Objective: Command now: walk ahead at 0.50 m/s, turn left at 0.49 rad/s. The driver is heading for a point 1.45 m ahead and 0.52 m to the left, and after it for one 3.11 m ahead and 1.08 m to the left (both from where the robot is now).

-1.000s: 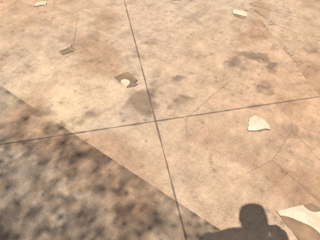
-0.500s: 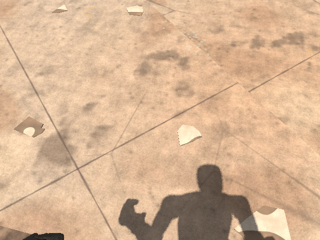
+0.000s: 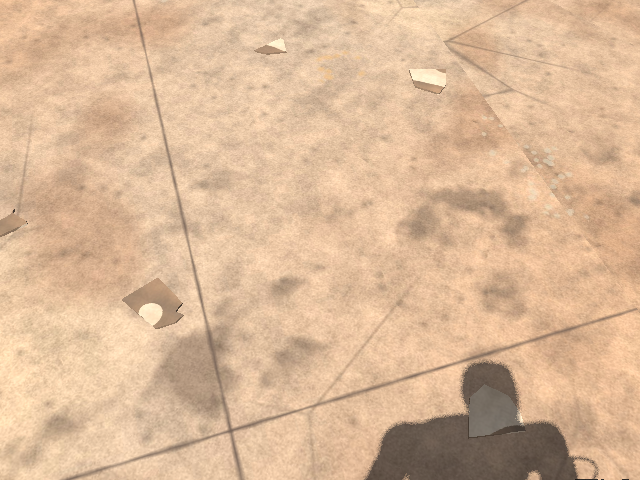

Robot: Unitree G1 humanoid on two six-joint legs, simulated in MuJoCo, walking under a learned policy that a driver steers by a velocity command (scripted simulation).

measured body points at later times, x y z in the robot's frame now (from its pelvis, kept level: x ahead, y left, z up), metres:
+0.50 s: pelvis +0.30 -0.03 +0.01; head +0.32 -0.03 +0.46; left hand +0.41 +0.28 -0.06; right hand +0.44 -0.28 -0.10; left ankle +0.14 +0.07 -0.65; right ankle +0.41 -0.11 -0.71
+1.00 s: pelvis +0.52 +0.12 +0.00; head +0.56 +0.15 +0.45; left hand +0.39 +0.38 -0.12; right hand +0.85 +0.03 -0.07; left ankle +0.56 +0.23 -0.71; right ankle +0.44 -0.11 -0.64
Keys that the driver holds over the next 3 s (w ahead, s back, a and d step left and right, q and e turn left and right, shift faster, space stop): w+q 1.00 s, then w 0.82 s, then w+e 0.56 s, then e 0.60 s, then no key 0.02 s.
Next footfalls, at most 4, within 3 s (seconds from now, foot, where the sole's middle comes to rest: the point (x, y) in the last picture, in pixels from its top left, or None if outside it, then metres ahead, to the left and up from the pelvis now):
0.42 right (398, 478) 0.44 -0.10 -0.75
0.94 left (222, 402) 0.59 0.26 -0.75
1.44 right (234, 259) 0.96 0.28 -0.75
1.98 left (89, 240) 1.01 0.65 -0.75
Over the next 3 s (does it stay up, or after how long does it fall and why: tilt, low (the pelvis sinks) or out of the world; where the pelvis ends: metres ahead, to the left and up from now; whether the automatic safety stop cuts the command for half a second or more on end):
stays up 1.32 0.66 0.02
